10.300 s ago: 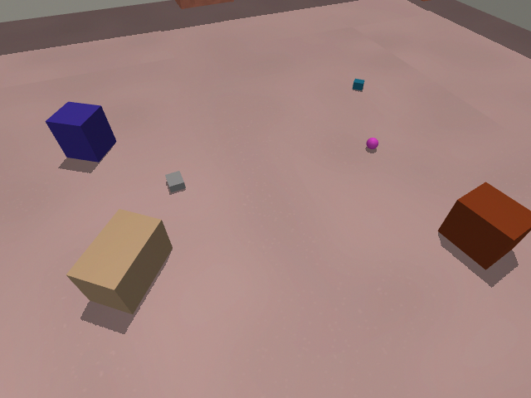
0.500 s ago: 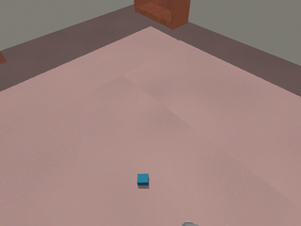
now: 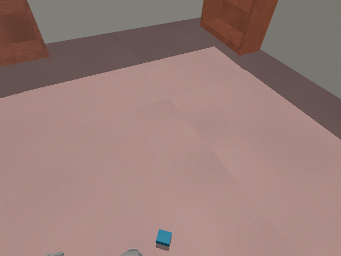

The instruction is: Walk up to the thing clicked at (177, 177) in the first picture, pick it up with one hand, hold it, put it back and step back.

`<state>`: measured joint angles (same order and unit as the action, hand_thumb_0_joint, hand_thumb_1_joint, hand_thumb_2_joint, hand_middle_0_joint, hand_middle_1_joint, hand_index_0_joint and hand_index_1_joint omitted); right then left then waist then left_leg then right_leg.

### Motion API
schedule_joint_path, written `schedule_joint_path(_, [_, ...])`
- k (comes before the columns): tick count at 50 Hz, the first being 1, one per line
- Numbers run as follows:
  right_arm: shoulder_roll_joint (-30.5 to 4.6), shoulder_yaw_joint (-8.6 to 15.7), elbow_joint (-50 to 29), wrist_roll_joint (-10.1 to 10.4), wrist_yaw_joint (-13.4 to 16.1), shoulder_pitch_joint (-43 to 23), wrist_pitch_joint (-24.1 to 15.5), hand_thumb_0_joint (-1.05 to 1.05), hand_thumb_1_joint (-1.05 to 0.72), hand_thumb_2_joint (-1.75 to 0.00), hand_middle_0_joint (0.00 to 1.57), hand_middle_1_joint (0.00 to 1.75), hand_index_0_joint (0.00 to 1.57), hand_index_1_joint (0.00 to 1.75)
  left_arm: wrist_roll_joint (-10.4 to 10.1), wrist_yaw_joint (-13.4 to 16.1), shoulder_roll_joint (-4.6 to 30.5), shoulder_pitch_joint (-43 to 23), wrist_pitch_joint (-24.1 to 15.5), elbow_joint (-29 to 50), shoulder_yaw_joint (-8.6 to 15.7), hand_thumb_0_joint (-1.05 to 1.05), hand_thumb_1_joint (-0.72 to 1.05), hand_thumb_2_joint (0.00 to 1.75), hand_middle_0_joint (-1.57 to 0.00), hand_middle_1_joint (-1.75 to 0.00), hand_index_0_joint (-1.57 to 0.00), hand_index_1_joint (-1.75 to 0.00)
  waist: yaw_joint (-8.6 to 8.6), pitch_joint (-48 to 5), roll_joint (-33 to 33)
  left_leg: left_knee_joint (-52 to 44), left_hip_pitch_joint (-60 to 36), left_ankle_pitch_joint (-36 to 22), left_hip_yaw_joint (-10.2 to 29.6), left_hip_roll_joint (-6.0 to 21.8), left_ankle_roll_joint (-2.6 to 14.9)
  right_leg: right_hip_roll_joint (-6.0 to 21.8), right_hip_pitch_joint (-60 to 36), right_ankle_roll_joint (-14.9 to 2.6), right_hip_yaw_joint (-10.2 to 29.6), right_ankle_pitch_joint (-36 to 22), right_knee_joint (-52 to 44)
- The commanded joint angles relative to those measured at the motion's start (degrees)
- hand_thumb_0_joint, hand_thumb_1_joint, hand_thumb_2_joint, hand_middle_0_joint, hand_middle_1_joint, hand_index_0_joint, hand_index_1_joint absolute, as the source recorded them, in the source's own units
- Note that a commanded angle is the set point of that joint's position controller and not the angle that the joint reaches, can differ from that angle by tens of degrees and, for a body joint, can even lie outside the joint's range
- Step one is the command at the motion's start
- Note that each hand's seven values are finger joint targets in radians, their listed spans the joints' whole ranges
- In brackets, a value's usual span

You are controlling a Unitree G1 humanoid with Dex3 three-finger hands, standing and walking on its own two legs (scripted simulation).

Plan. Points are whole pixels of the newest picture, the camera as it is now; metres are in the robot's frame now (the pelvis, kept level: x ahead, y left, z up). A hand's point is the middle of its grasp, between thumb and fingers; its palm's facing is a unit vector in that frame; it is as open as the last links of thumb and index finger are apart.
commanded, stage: walk up
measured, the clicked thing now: out of the picture -0.82 +1.01 -0.75
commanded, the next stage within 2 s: none
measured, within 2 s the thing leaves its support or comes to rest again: neither
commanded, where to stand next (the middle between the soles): +0.25 -0.01 m, yaw +126 degrees
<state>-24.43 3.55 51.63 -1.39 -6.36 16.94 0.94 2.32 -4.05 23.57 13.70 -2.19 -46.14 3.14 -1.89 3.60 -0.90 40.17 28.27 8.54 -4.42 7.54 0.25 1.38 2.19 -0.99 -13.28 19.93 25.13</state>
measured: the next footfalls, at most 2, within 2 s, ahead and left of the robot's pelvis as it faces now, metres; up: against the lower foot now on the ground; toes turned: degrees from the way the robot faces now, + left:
left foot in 0.06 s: +0.17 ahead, +0.14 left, +0.00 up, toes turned +10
right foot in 0.50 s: +0.38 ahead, -0.13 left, +0.00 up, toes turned +22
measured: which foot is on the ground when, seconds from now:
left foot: up 0.00-0.04, down 0.06-0.56, up 0.58-0.98, down 1.00-1.00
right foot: down 0.00-0.08, up 0.10-0.48, down 0.50-1.00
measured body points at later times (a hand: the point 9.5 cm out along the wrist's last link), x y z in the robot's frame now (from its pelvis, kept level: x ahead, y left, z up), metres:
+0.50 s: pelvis +0.19 -0.05 -0.02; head +0.22 -0.04 +0.43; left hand +0.19 +0.30 -0.11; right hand +0.35 -0.35 -0.12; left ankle +0.13 +0.13 -0.73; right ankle +0.34 -0.15 -0.74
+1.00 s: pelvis +0.23 -0.12 -0.02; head +0.24 -0.07 +0.43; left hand +0.07 +0.19 -0.13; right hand +0.54 -0.25 -0.11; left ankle +0.17 -0.02 -0.74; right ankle +0.34 -0.15 -0.73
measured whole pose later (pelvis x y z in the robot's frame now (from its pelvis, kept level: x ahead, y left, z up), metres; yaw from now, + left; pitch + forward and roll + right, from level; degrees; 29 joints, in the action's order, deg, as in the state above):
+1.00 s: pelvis +0.23 -0.12 -0.02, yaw +47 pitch -2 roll -1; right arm -23.5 3.4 43.3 -1.7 -5.0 11.8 3.8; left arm 1.9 -1.6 24.4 8.6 0.8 -45.1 3.4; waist -1.9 6.4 -2.1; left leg 42.0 20.2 20.8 -4.3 3.1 1.4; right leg 10.8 19.9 -2.7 -22.7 18.1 41.3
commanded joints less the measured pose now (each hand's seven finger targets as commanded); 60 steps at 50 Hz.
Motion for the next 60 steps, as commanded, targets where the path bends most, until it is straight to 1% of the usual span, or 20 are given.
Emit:
schedule_joint_path(1, [-9.86,3.49,-3.89,0.76,1.96,3.24,-2.48,0.00,-0.90,-0.90,0.20,0.30,0.20,0.30,0.21,0.45,15.76,-6.18,0.20,5.93,4.81,0.00,0.90,0.90,-0.20,-0.30,-0.20,-0.30,3.57,-3.91,-2.50,-5.43,-14.76,4.87,-4.21,-3.87,2.74,14.30,9.45,-6.50,5.63,-7.59,3.49])
schedule_joint_path(3, [-15.44,5.98,-0.14,0.71,4.76,16.34,-2.66,0.00,-0.90,-0.90,0.20,0.30,0.20,0.30,-0.02,0.13,9.44,-1.85,1.21,6.23,2.31,0.00,0.90,0.90,-0.20,-0.30,-0.20,-0.30,9.55,-9.36,19.07,-17.22,-35.90,16.40,8.57,-2.52,7.35,4.43,24.49,-2.07,0.92,1.10,37.54])
schedule_joint_path(4, [-20.66,6.49,-2.26,0.25,5.73,13.68,-3.04,0.00,-0.90,-0.90,0.20,0.30,0.20,0.30,-0.36,-0.31,5.50,-0.01,1.47,7.53,0.91,0.00,0.90,0.90,-0.20,-0.30,-0.20,-0.30,6.35,-6.24,27.67,-22.71,-38.49,11.35,37.33,11.27,11.96,-3.80,40.26,1.76,4.73,16.46,46.81])
schedule_joint_path(6, [-20.82,6.12,-3.88,1.96,6.38,8.94,-3.23,0.00,-0.90,-0.90,0.20,0.30,0.20,0.30,-0.06,0.22,12.84,-6.28,1.25,9.19,1.53,0.00,0.90,0.90,-0.20,-0.30,-0.20,-0.30,5.48,-2.66,11.78,-29.02,-32.65,12.29,52.29,19.17,19.94,2.63,43.62,0.81,19.35,12.87,46.69])
schedule_joint_path(10, [-15.73,3.58,-6.79,1.71,7.09,2.29,-3.87,0.00,-0.90,-0.90,0.20,0.30,0.20,0.30,-1.03,-0.64,13.66,-1.73,2.81,4.53,2.78,0.00,0.90,0.90,-0.20,-0.30,-0.20,-0.30,1.35,-2.12,7.36,-26.62,-19.63,12.14,24.92,4.81,11.07,4.06,31.08,1.46,18.26,-0.23,38.33])
schedule_joint_path(15, [-15.48,3.36,-7.37,1.24,7.77,0.96,-4.47,0.00,-0.90,-0.90,0.20,0.30,0.20,0.30,-0.79,-1.50,11.84,-4.37,4.69,4.72,3.09,0.00,0.90,0.90,-0.20,-0.30,-0.20,-0.30,0.39,-0.78,6.68,-27.51,-13.33,13.51,20.94,1.70,10.48,2.89,28.18,3.37,16.26,-7.25,30.71])
schedule_joint_path(23, [-13.04,2.97,-11.20,0.19,8.16,-6.68,-1.71,0.00,-0.90,-0.90,0.20,0.30,0.20,0.30,-2.99,1.80,9.28,-1.54,3.08,1.75,3.35,0.00,0.90,0.90,-0.20,-0.30,-0.20,-0.30,-3.48,-2.93,10.40,-8.45,-2.97,-13.32,20.85,-2.54,5.60,-0.03,5.87,0.60,14.24,-13.14,4.07])
schedule_joint_path(24, [-9.74,1.93,-11.55,0.71,8.35,-5.69,-1.30,0.00,-0.90,-0.90,0.20,0.30,0.20,0.30,-2.22,2.32,11.93,0.23,2.63,0.95,4.08,0.00,0.90,0.90,-0.20,-0.30,-0.20,-0.30,-4.63,-5.54,4.96,-2.26,0.10,-4.34,19.29,-6.02,3.52,2.17,0.85,-0.95,16.46,-13.98,1.00])
schedule_joint_path(26, [-4.07,0.53,-11.18,0.80,9.20,4.00,-0.56,0.00,-0.90,-0.90,0.20,0.30,0.20,0.30,-0.59,2.90,18.04,-3.13,2.48,3.90,5.07,0.00,0.90,0.90,-0.20,-0.30,-0.20,-0.30,-0.53,-9.25,-17.37,16.41,6.08,25.36,10.34,-13.43,1.02,24.11,2.57,-4.73,40.51,-4.40,-9.17])
schedule_joint_path(28, [-10.36,2.70,-9.22,0.16,9.52,5.62,-0.26,0.00,-0.90,-0.90,0.20,0.30,0.20,0.30,-0.53,2.48,17.23,-11.59,2.88,6.05,5.06,0.00,0.90,0.90,-0.20,-0.30,-0.20,-0.30,1.83,-7.92,-16.90,22.12,4.12,23.73,8.34,-8.18,1.21,24.38,8.59,-8.67,41.60,1.74,-10.48])
schedule_joint_path(31, [-9.55,2.49,-8.47,0.94,7.06,3.14,0.14,0.00,-0.90,-0.90,0.20,0.30,0.20,0.30,-1.11,2.65,12.57,-10.69,2.09,4.92,3.54,0.00,0.90,0.90,-0.20,-0.30,-0.20,-0.30,1.75,-8.42,-15.30,21.85,3.07,15.14,7.88,-6.66,0.94,13.94,6.11,-6.22,23.60,-14.56,-2.52])
schedule_joint_path(34, [-7.24,1.33,-8.88,0.92,5.50,3.20,0.80,0.00,-0.90,-0.90,0.20,0.30,0.20,0.30,-1.30,3.03,12.45,-8.65,1.74,4.82,3.71,0.00,0.90,0.90,-0.20,-0.30,-0.20,-0.30,0.93,-11.13,-13.83,19.57,4.24,12.77,4.64,-7.14,0.07,14.63,-0.91,-6.91,17.01,-26.26,0.40])
schedule_joint_path(40, [-8.53,2.05,-12.22,-0.14,4.13,-5.75,1.83,0.00,-0.90,-0.90,0.20,0.30,0.20,0.30,-1.31,3.52,14.69,-3.21,1.44,5.65,4.71,0.00,0.90,0.90,-0.20,-0.30,-0.20,-0.30,-2.31,-5.35,-8.82,10.55,4.09,12.78,4.13,-3.37,-0.48,22.39,0.62,-7.85,15.96,-22.01,-3.27])
schedule_joint_path(48, [-10.37,3.92,-11.83,-0.25,1.90,-0.69,2.02,0.00,-0.90,-0.90,0.20,0.30,0.20,0.30,-0.53,3.79,16.62,-9.10,1.50,6.98,5.49,0.00,0.90,0.90,-0.20,-0.30,-0.20,-0.30,2.22,-8.36,-3.97,0.16,-12.31,14.32,0.38,-3.74,2.38,25.29,14.68,-6.32,7.27,1.62,-0.58])
schedule_joint_path(50, [-12.24,5.15,-10.76,-0.81,2.52,2.45,1.93,0.00,-0.90,-0.90,0.20,0.30,0.20,0.30,-1.04,3.39,13.72,-5.60,2.12,5.82,4.77,0.00,0.90,0.90,-0.20,-0.30,-0.20,-0.30,3.49,-9.02,5.74,-9.85,-20.57,15.63,7.48,-5.52,6.06,17.90,21.96,-1.03,1.79,13.91,14.58])
schedule_joint_path(51, [-15.97,6.11,-12.06,-1.64,3.35,1.29,1.97,0.00,-0.90,-0.90,0.20,0.30,0.20,0.30,-1.63,3.11,10.81,-3.36,2.38,6.01,4.06,0.00,0.90,0.90,-0.20,-0.30,-0.20,-0.30,3.30,-5.67,18.27,-19.89,-20.59,17.86,23.85,1.51,9.91,8.95,29.81,2.70,-3.18,15.58,26.63])
schedule_joint_path(52, [-20.15,6.51,-14.33,-1.69,3.59,-0.86,1.87,0.00,-0.90,-0.90,0.20,0.30,0.20,0.30,-1.50,3.29,11.00,-8.46,2.05,8.44,3.96,0.00,0.90,0.90,-0.20,-0.30,-0.20,-0.30,4.80,-2.43,21.80,-25.01,-15.61,19.35,41.14,6.89,15.90,1.76,36.86,4.88,3.67,20.38,31.55])
schedule_joint_path(53, [-19.64,6.53,-13.90,-1.42,3.54,-1.20,1.90,0.00,-0.90,-0.90,0.20,0.30,0.20,0.30,-1.00,3.57,13.85,-11.91,1.55,8.20,4.79,0.00,0.90,0.90,-0.20,-0.30,-0.20,-0.30,5.44,0.01,17.72,-27.12,-10.66,21.14,43.72,8.21,18.14,2.43,33.23,3.65,9.93,18.89,34.33])
schedule_joint_path(56, [-13.65,4.35,-15.85,-0.95,4.71,-7.38,1.49,0.00,-0.90,-0.90,0.20,0.30,0.20,0.30,-1.74,3.41,12.83,-4.37,1.55,4.82,4.48,0.00,0.90,0.90,-0.20,-0.30,-0.20,-0.30,0.84,-2.60,9.84,-18.86,-18.23,0.50,25.70,-0.15,11.17,3.81,34.08,3.06,10.92,8.66,33.36])
schedule_joint_path(60, [-13.87,5.13,-16.11,-1.22,4.47,-1.96,0.67,0.00,-0.90,-0.90,0.20,0.30,0.20,0.30,-1.74,3.98,11.23,-7.23,1.39,5.95,4.08,0.00,0.90,0.90,-0.20,-0.30,-0.20,-0.30,2.82,-5.11,8.35,-19.82,-14.78,1.63,33.41,-0.10,11.64,0.16,25.03,1.79,12.57,8.53,25.72])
